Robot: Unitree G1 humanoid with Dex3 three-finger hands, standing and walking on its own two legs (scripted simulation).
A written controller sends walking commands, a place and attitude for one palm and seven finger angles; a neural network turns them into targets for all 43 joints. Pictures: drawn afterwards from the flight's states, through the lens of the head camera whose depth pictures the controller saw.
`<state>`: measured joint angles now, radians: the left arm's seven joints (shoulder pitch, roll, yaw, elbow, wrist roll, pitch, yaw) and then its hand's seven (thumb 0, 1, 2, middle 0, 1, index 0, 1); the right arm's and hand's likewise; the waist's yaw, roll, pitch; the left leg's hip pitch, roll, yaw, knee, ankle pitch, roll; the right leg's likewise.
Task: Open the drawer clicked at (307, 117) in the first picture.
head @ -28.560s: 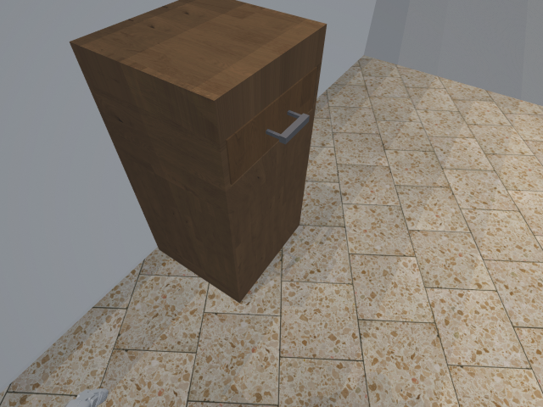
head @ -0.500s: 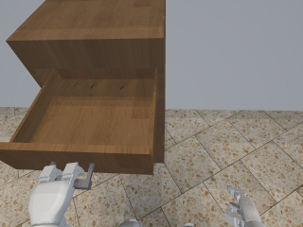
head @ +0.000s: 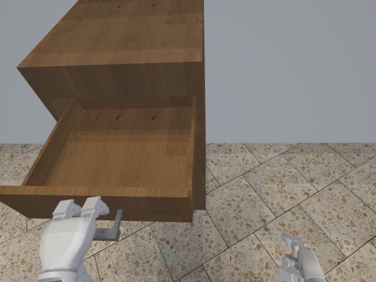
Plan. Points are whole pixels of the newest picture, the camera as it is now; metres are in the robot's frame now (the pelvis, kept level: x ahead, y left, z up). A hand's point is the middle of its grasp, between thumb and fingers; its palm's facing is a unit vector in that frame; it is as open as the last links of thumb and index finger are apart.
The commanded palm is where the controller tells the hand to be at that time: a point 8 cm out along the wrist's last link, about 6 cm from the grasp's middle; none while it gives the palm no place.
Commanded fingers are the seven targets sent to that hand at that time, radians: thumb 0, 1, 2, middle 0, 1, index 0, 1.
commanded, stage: lift the hand off the handle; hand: left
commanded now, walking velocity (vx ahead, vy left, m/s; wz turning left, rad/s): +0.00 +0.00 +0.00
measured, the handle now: (92, 223) +0.24 +0.24 -0.01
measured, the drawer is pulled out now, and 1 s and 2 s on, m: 0.29 0.29 0.29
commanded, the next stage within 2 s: draw the hand back to the body in 0.96 s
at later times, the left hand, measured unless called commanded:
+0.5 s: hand (67, 232) +0.19 +0.23 +0.08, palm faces +0.05 -0.13 -0.99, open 13.8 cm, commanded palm +0.16 +0.23 +0.14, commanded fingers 0.00 -0.50 0.30 -0.30 -1.20 -0.30 -1.20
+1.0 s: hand (45, 220) +0.19 +0.23 +0.14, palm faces +0.08 -0.14 -0.99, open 13.8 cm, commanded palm +0.16 +0.23 +0.19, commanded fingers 0.00 -0.50 0.30 -0.30 -1.20 -0.30 -1.20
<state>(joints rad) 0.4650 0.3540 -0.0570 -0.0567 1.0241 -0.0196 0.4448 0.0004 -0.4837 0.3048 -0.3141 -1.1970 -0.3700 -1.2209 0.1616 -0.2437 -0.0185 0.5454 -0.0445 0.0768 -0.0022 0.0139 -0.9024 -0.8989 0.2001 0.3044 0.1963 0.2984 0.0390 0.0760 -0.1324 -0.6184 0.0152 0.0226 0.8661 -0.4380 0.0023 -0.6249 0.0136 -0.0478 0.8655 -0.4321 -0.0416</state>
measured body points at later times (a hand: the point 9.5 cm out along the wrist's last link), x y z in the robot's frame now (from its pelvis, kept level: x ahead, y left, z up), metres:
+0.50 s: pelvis +0.02 +0.00 +0.02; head +0.03 -0.04 +0.47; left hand +0.18 +0.23 +0.14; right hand +0.24 -0.20 -0.07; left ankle -0.01 +0.12 -0.70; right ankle +0.00 -0.09 -0.70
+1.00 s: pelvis +0.02 +0.02 +0.04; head +0.01 -0.03 +0.48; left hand +0.18 +0.24 +0.19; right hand +0.24 -0.18 -0.05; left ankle -0.01 +0.12 -0.70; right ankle +0.00 -0.09 -0.70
